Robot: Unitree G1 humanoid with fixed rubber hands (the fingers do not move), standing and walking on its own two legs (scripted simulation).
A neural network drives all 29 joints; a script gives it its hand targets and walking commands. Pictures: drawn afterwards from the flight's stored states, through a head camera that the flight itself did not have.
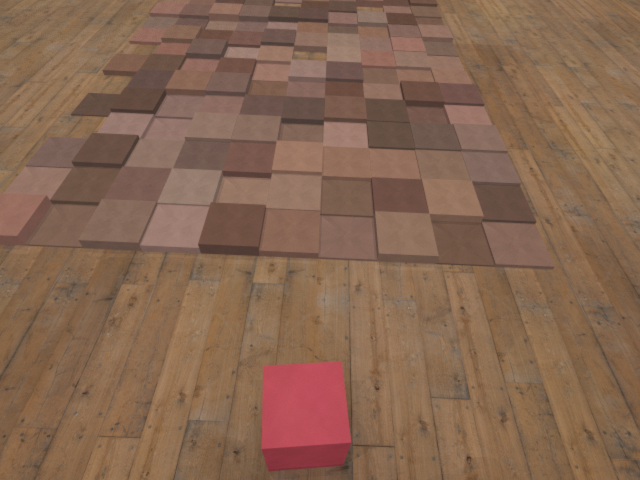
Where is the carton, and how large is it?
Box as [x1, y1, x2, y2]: [262, 361, 350, 470]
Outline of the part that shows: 341,361 263,366 262,451 268,470 342,465 350,444 350,436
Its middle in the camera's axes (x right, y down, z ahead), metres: -0.04 +0.48 +1.07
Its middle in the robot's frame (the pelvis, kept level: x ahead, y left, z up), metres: +0.39 +0.03 -0.65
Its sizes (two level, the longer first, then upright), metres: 0.210 0.200 0.250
